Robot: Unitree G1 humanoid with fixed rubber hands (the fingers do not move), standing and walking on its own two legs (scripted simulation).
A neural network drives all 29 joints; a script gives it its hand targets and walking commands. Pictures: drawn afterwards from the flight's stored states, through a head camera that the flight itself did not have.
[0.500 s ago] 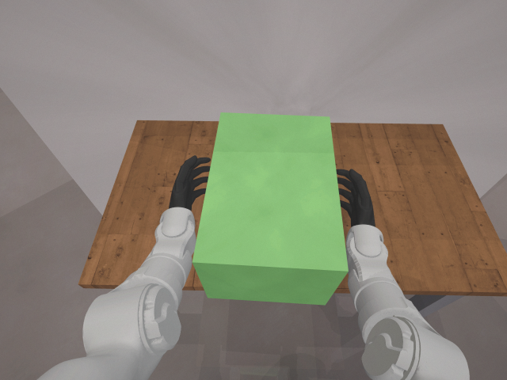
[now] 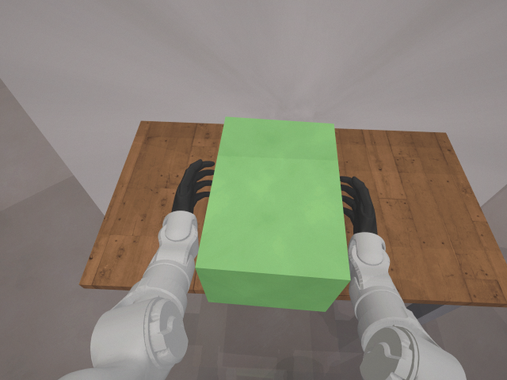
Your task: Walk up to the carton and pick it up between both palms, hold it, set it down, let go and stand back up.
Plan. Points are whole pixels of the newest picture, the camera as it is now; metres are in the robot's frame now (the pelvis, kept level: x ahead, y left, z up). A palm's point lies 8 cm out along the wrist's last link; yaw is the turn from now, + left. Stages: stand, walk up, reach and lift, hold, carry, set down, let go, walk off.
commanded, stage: reach and lift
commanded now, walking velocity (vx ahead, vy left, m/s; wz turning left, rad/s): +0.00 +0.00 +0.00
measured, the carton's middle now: (273, 209) +0.42 +0.01 -0.01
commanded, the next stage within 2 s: none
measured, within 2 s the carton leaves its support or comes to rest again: leaves its support in 0.76 s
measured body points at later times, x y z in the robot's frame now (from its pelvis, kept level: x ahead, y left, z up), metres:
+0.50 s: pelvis +0.00 +0.00 +0.00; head +0.08 +0.02 +0.44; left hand +0.41 +0.16 +0.02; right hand +0.39 -0.14 +0.01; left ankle -0.01 +0.08 -0.74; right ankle +0.00 -0.10 -0.74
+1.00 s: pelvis -0.01 +0.00 +0.00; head +0.05 +0.03 +0.45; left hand +0.41 +0.16 +0.04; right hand +0.39 -0.14 +0.04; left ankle -0.01 +0.08 -0.74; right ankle +0.00 -0.10 -0.74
